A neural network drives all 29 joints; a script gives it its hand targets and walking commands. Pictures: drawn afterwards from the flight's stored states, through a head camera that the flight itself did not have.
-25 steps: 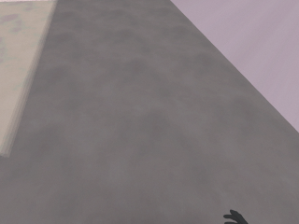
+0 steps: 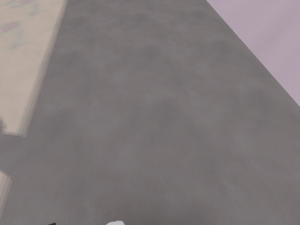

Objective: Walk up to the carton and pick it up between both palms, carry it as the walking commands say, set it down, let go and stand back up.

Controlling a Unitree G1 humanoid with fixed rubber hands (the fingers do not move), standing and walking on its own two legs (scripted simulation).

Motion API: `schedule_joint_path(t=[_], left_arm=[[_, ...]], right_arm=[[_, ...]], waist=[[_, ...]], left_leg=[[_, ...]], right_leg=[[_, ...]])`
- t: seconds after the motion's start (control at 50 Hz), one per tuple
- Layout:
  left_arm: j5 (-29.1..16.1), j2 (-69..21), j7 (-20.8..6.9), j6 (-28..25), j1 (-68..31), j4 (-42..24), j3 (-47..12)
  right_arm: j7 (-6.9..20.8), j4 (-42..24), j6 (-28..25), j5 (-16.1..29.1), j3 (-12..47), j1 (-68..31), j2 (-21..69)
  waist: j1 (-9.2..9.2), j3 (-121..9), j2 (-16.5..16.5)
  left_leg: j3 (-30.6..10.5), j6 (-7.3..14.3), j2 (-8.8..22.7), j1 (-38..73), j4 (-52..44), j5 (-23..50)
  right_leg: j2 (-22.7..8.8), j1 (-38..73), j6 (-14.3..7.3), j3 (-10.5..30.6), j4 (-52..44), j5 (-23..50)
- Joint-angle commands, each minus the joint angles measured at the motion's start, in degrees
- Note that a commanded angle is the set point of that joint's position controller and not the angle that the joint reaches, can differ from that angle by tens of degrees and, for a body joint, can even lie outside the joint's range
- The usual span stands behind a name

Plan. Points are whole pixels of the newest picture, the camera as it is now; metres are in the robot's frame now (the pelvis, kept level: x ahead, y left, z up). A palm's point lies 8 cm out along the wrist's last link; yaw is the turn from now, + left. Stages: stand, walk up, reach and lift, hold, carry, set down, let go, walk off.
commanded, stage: walk up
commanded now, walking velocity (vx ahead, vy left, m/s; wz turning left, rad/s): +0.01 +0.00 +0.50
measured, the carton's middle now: out of the picture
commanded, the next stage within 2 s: none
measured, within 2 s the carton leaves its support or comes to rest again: neither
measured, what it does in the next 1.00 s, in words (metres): steps on the spot, turning left: left foot, then right foot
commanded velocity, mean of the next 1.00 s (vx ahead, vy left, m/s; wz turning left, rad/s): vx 0.01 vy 0.00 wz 0.50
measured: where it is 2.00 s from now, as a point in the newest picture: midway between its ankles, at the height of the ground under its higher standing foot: outside the picture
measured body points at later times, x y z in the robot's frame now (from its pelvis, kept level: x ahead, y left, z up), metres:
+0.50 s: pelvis -0.03 +0.05 +0.00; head +0.01 +0.08 +0.45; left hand +0.00 +0.35 -0.14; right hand +0.11 -0.20 -0.13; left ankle -0.02 +0.17 -0.73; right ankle -0.01 -0.06 -0.68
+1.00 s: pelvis -0.05 +0.01 +0.02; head +0.00 -0.03 +0.46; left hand -0.07 +0.33 -0.06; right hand +0.14 -0.18 -0.15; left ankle -0.17 +0.17 -0.64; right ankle +0.01 -0.04 -0.73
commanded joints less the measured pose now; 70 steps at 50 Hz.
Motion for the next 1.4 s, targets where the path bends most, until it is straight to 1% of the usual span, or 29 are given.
schedule_joint_path(t=[0.0,0.1,0.18,0.2,0.22,0.24,0.26,0.28,0.32,0.52,0.58,0.6,0.62,0.64,0.66,0.7,0.72,0.8,0.88,1.02,1.08,1.1,1.14,1.22,1.3,1.32,1.34,1.36,1.38], left_arm=[[1.7,9.5,1.8,0.1,-2.8,-4.9,1.4],[2.1,9.5,1.6,-0.1,2.2,-3.5,2.4],[1.0,9.8,0.9,0.3,-0.6,-3.9,3.2],[0.9,8.4,0.7,0.5,-0.2,-3.9,2.6],[1.3,5.5,0.9,1.0,-0.7,-4.8,1.3],[1.5,3.3,1.2,1.3,-2.9,-7.2,0.6],[0.8,4.1,1.3,1.9,-7.5,-8.1,0.6],[0.7,4.7,1.0,1.8,-7.5,-7.9,0.9],[1.2,5.5,0.8,1.4,-6.5,-7.0,1.2],[-0.1,3.3,0.9,0.9,-6.8,-8.8,0.4],[-0.3,3.1,0.9,0.6,-3.1,-8.1,0.6],[-0.1,3.9,0.9,0.4,0.0,-7.0,1.1],[0.4,6.8,0.9,0.1,4.0,-6.2,2.3],[1.2,11.9,0.7,0.0,6.1,-5.4,3.4],[1.1,12.6,1.2,0.8,2.1,-6.0,3.1],[1.5,9.5,1.4,0.3,-2.0,-6.6,2.0],[1.0,8.9,1.2,0.4,-3.2,-6.9,0.2],[-0.1,8.2,1.2,-0.2,-1.1,-5.2,0.4],[-0.1,9.0,1.3,-0.6,1.9,-3.6,0.9],[1.7,8.8,1.4,-0.3,-3.5,-4.7,2.0],[2.3,9.8,1.1,-0.4,-2.4,-3.7,3.1],[2.6,11.8,1.0,-0.9,0.5,-3.1,3.8],[2.4,13.4,1.6,-1.2,0.5,-2.0,4.8],[3.6,12.0,0.2,-2.1,-3.1,-0.9,4.8],[3.6,10.7,-1.2,-1.6,-6.7,-0.5,4.5],[4.0,7.4,-1.7,-1.3,-7.8,-1.3,3.6],[4.2,3.9,-2.1,-1.0,-12.6,-3.0,2.8],[3.8,0.2,-2.9,-0.9,-16.4,-5.9,1.8],[3.6,-1.1,-3.7,-1.4,-19.8,-10.3,0.5]], right_arm=[[1.7,-5.7,0.1,0.2,-5.0,-2.3,-6.7],[2.4,-6.6,0.0,1.1,-3.9,-2.4,-3.5],[2.0,-5.1,-1.0,1.4,-3.7,3.0,-3.9],[1.7,-3.8,-1.6,0.9,-4.2,5.8,-5.9],[1.8,-3.4,-1.9,-0.4,-5.3,7.6,-11.8],[1.2,-4.1,-2.2,-1.0,-6.5,8.6,-17.6],[0.3,-3.7,-1.8,-0.4,-6.0,7.4,-16.2],[0.0,-4.0,-1.5,-0.6,-5.8,5.3,-13.8],[-0.4,-4.7,-1.5,-0.6,-5.4,1.7,-10.7],[-0.5,-4.4,-0.7,-0.9,-5.6,3.5,-10.8],[-0.2,-5.0,-0.4,-0.2,-5.6,1.4,-10.9],[0.0,-5.2,-0.4,0.3,-5.5,0.5,-10.6],[0.2,-5.9,-0.7,0.5,-5.0,-0.3,-7.9],[0.3,-6.6,-0.7,0.3,-4.7,-0.1,-4.4],[-0.1,-7.0,-0.5,-1.0,-5.4,-0.1,-5.8],[0.7,-6.5,0.1,-0.6,-6.2,0.1,-7.0],[1.1,-4.5,0.8,-0.2,-5.3,0.1,-6.9],[1.8,-3.3,1.0,1.0,-5.4,2.9,-6.5],[1.7,-3.2,0.9,1.2,-5.3,2.3,-6.0],[2.6,-3.4,1.5,1.5,-5.2,2.3,-6.8],[3.2,-4.3,1.0,1.1,-5.1,2.0,-6.7],[4.1,-5.5,1.2,0.4,-4.9,1.0,-7.0],[6.3,-7.4,1.5,0.0,-4.7,-1.6,-7.1],[5.7,-6.5,-0.3,0.9,-3.6,3.9,-4.1],[4.2,-4.3,-2.2,0.6,-2.6,12.5,-1.9],[3.7,-1.7,-3.1,0.4,-3.2,18.4,-3.7],[2.9,0.8,-3.7,-0.4,-4.1,26.1,-7.4],[1.5,1.0,-4.0,-1.6,-4.6,28.6,-10.7],[0.1,-0.8,-4.8,-1.3,-3.7,24.1,-13.4]], waist=[[-0.64,-5.7,-7.9],[1.11,-7.8,-13.2],[-1.53,-11.0,-12.8],[-3.14,-12.6,-7.0],[-4.03,-9.5,8.1],[-3.37,-7.8,20.2],[-3.53,-3.5,15.9],[-2.74,-2.3,12.9],[-1.47,-5.6,10.2],[-1.96,-6.6,13.5],[0.33,-7.2,12.2],[2.17,-7.7,9.4],[4.14,-8.2,2.0],[4.77,-7.8,-13.5],[4.14,-6.0,-12.5],[0.93,-3.5,-6.8],[-0.35,-4.7,-4.3],[0.30,-5.2,-9.0],[1.52,-8.3,-10.4],[0.28,-5.3,-9.3],[0.24,-7.0,-9.9],[0.20,-8.5,-10.4],[-1.38,-6.8,-8.1],[-3.34,-6.4,-10.6],[-6.66,-9.1,-6.3],[-8.50,-9.3,1.9],[-13.41,-5.9,13.3],[-13.39,-0.7,21.3],[-10.38,3.7,21.3]], left_leg=[[0.9,-1.7,2.8,-8.4,20.4,-1.0],[4.2,-1.2,1.8,-5.0,4.1,-3.4],[5.1,0.1,0.4,6.6,-13.8,2.3],[2.0,0.8,1.7,13.3,-21.2,8.6],[-12.7,3.2,11.4,17.6,-26.0,19.9],[-31.1,6.6,22.6,18.8,-27.9,35.2],[-27.4,9.8,19.8,9.8,-29.7,28.2],[-26.3,10.3,17.8,10.2,-28.1,24.9],[-23.4,8.1,13.8,12.3,-27.4,20.2],[-27.1,8.6,11.6,6.0,-28.6,20.3],[-24.2,6.7,9.2,-2.0,-28.0,15.6],[-21.3,4.7,6.8,-8.1,-26.1,8.7],[-15.3,0.7,1.4,-15.5,-21.0,1.4],[-4.5,-0.5,-4.3,-18.5,-3.1,-5.5],[-2.3,-0.7,0.1,-15.2,8.5,-7.9],[-1.6,-1.4,1.7,-10.4,16.0,-2.7],[-1.1,-1.7,2.3,-9.8,18.4,-0.4],[0.5,-2.9,2.6,-12.1,19.9,4.8],[1.5,-3.3,2.6,-12.2,20.0,4.6],[2.6,-3.0,3.8,-12.3,23.5,4.4],[4.4,-2.3,5.1,-12.7,18.6,3.5],[5.6,-1.7,5.6,-14.2,18.3,2.4],[4.0,-0.9,7.6,-16.0,19.9,4.4],[6.3,1.0,8.3,-7.2,5.5,-0.7],[10.2,1.3,3.9,7.3,-15.1,-1.5],[8.2,2.8,1.9,13.1,-18.9,-3.7],[-5.6,6.4,6.7,19.7,-23.9,-10.0],[-27.0,8.0,15.3,21.1,-30.5,-18.1],[-48.6,9.8,21.2,15.9,-41.5,-19.3]], right_leg=[[-17.9,6.1,-8.7,8.9,-18.8,0.0],[-15.9,12.5,-5.9,1.4,-10.7,17.6],[-15.1,11.1,-2.9,-1.9,-2.9,17.8],[-11.9,6.5,-0.9,-4.7,4.6,9.7],[-5.8,-7.5,0.6,-7.4,14.5,-13.9],[-1.2,-19.1,3.1,-3.3,23.1,-25.6],[-1.7,-14.7,2.7,2.7,26.1,-23.2],[-1.1,-15.7,3.0,2.4,27.6,-19.6],[-0.6,-14.8,3.0,3.1,27.8,-14.8],[3.9,-2.7,2.4,2.3,10.2,-12.1],[4.9,9.9,2.2,0.1,-0.6,-4.8],[3.7,18.7,1.8,-0.4,-6.6,0.4],[-3.6,26.8,0.6,5.5,-13.4,-2.6],[-19.8,24.3,-2.1,19.3,-21.0,-10.7],[-26.5,12.9,-5.2,18.7,-24.6,-13.3],[-21.5,6.3,-4.6,13.2,-24.7,-9.8],[-19.0,9.5,-1.7,11.6,-24.8,-9.4],[-14.6,16.8,3.1,4.5,-20.2,4.6],[-15.9,21.1,2.0,2.2,-16.9,15.6],[-20.3,13.9,-4.5,1.1,-23.5,-9.1],[-21.0,16.0,-5.0,0.0,-24.1,-15.1],[-23.5,18.3,-4.8,2.7,-27.4,-25.8],[-27.6,18.2,-2.2,5.1,-29.2,-28.6],[-23.0,14.8,-2.0,-3.6,-27.8,-24.3],[-16.9,10.7,-1.0,-12.0,-13.5,-21.7],[-12.9,6.1,-0.4,-14.9,-0.7,-20.4],[-9.9,-10.1,0.4,-13.6,17.7,-23.3],[-4.8,-26.6,2.2,-9.2,32.5,-22.0],[-1.3,-33.6,3.5,-2.5,39.2,-17.1]])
